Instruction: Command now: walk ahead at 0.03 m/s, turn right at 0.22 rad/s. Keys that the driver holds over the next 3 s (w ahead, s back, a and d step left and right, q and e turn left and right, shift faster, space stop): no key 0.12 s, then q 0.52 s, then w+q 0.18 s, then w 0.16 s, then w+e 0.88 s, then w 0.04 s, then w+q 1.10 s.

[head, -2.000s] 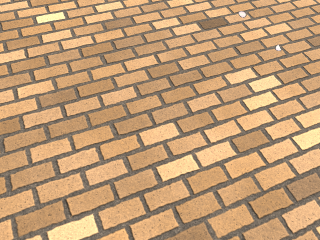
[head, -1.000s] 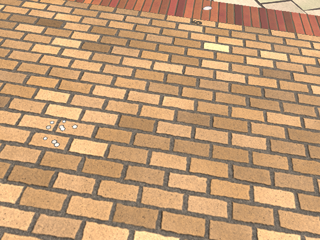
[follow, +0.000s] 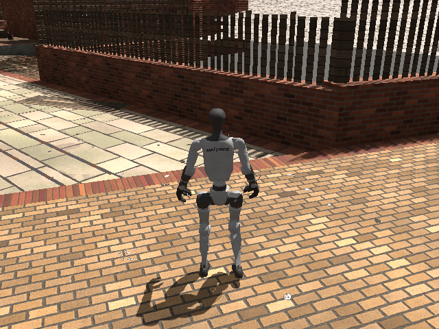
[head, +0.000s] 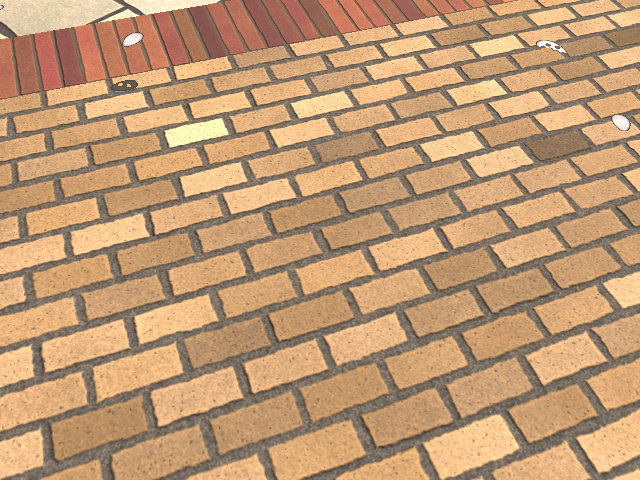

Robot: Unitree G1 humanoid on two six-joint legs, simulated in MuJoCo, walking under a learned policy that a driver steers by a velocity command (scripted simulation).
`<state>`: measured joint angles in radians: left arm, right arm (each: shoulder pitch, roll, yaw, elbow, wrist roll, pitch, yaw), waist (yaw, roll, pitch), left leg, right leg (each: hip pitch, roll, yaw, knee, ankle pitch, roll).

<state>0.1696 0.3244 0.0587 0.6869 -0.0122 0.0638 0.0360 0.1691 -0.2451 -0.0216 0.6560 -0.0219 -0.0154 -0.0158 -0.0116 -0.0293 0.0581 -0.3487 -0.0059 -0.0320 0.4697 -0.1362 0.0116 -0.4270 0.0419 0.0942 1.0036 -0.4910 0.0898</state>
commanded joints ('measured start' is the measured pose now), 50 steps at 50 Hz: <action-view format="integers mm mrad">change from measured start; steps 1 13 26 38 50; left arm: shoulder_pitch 42 39 29 -109 -30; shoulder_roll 28 105 89 66 55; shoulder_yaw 1 19 43 38 28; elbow -51 -8 -14 -52 -14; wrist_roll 6 31 -8 4 -8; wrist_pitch -11 -62 -38 -84 -182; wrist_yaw -6 -7 11 -13 -53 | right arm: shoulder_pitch -19 -16 119 82 93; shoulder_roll -153 -153 -209 -215 -190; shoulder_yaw -45 -50 -99 -81 -64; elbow -45 -11 -50 -92 -62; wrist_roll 8 21 36 36 34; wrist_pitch -1 5 33 4 -6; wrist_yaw -4 0 33 -17 11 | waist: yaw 4 14 -8 -20 12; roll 226 -128 82 170 155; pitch -168 1 -143 -89 -58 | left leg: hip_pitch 165 -6 226 247 48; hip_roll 204 7 39 169 130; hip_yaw -188 -19 -48 -406 -427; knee -123 90 -42 -260 -175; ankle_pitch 235 -62 243 -323 -406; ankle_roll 201 -32 48 226 181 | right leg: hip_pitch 86 161 158 -177 210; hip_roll -29 -211 -211 -42 -29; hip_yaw -52 84 -162 -11 -83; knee -195 -673 -207 -144 -544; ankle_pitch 20 198 520 178 295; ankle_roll -3 -192 -135 -15 -104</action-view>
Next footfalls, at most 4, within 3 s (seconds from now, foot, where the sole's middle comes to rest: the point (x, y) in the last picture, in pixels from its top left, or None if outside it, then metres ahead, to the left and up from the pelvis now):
0.12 right None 0.04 -0.13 -0.77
0.52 left None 0.07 0.11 -0.77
1.04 right None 0.21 -0.07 -0.77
1.46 left None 0.38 0.24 -0.77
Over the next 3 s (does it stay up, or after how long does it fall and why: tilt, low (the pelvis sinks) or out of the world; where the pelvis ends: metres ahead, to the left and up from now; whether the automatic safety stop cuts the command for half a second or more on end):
stays up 1.13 0.14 -0.02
